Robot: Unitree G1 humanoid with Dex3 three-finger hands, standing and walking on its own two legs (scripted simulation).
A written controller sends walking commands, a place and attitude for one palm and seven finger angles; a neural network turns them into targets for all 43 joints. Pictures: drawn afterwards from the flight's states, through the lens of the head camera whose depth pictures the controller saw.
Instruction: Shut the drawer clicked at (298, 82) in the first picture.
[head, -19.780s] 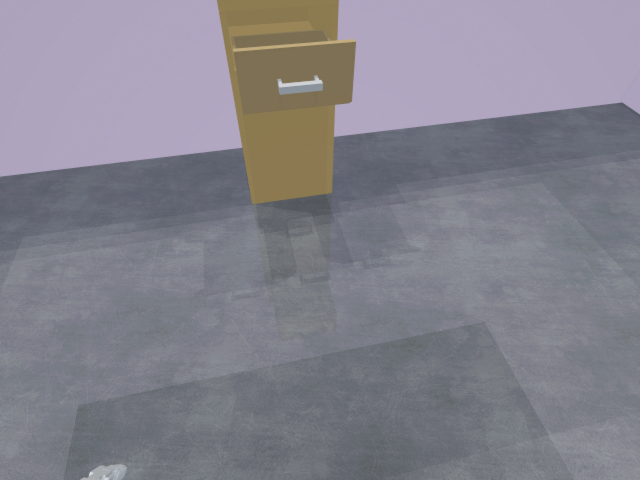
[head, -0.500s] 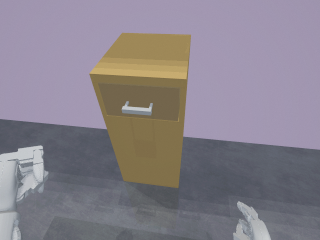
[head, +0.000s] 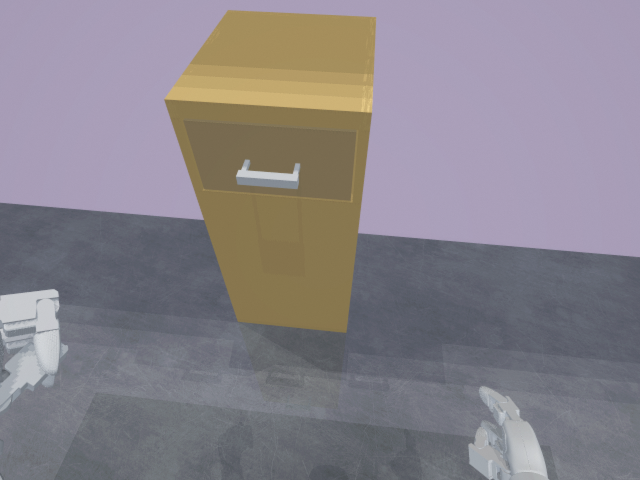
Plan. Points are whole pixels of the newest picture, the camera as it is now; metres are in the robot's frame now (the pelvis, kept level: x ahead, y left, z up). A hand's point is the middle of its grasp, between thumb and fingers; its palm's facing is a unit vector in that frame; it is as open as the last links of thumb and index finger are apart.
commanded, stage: step back with the hand held close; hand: left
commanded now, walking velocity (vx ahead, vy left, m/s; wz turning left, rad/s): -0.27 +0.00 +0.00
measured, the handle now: (269, 172) +0.67 +0.15 -0.04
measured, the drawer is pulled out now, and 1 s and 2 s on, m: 0.00 0.00 0.00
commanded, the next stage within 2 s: stop stepping back and stand still in 1.12 s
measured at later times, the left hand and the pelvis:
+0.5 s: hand (52, 388) +0.16 +0.23 +0.17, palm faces +0.38 -0.78 -0.49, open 3.3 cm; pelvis -0.03 -0.01 -0.01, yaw +1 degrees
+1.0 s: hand out of the picture +0.10 +0.19 +0.17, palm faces +0.24 -0.84 -0.49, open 3.3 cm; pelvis -0.12 -0.03 +0.00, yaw -2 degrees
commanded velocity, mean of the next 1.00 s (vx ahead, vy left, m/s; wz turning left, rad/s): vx -0.37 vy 0.00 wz -0.04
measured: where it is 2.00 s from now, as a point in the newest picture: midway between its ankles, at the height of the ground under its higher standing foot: outside the picture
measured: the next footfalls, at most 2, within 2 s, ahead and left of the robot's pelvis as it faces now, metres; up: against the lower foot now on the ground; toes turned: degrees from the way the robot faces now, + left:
right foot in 0.90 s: -0.16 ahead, -0.14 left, +0.00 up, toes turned +2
left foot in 1.14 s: -0.07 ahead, +0.06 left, +0.00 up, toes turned +0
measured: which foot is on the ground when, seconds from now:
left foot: down 0.00-1.00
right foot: down 0.00-0.66, up 0.68-0.88, down 0.90-1.00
